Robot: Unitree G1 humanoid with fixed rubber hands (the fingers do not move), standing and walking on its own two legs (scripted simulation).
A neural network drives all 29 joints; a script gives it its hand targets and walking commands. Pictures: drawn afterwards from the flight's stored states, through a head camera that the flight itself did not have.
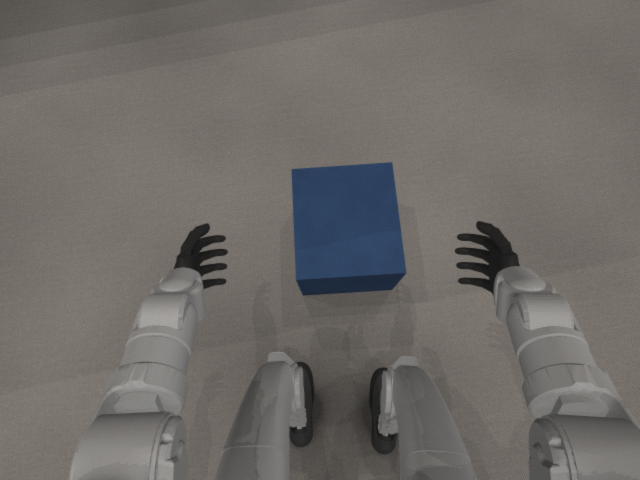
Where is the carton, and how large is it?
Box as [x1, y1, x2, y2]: [291, 162, 405, 294]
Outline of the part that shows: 391,162 291,169 296,280 302,294 391,289 405,273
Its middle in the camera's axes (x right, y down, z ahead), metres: +0.07 -0.03 +1.03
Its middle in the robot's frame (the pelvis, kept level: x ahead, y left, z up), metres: +0.58 -0.01 -0.58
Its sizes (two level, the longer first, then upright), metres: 0.287 0.256 0.222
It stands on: the floor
